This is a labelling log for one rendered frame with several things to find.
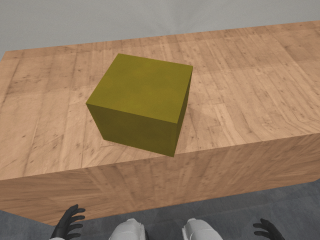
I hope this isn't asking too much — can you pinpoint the robot thigh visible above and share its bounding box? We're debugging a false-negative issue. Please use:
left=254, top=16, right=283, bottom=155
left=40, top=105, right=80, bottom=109
left=109, top=220, right=146, bottom=240
left=181, top=219, right=223, bottom=240

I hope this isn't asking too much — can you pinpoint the left robot thigh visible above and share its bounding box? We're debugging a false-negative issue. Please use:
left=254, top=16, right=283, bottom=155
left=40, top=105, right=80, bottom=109
left=109, top=220, right=146, bottom=240

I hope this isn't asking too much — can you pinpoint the right robot hand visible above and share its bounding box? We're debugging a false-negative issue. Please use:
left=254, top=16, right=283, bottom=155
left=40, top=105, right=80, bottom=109
left=253, top=218, right=285, bottom=240

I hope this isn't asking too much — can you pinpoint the left robot hand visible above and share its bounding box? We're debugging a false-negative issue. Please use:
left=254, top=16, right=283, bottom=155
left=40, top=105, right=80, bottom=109
left=50, top=204, right=86, bottom=240

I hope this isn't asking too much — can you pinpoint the right robot thigh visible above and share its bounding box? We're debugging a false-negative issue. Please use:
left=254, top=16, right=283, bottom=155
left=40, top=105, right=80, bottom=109
left=181, top=219, right=223, bottom=240

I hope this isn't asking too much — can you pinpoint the pedestal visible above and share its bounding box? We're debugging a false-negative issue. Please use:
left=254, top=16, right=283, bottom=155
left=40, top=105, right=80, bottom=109
left=0, top=20, right=320, bottom=226

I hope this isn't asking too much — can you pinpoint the carton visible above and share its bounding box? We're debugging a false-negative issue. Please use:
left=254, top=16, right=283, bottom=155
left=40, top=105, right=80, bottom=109
left=86, top=53, right=193, bottom=157

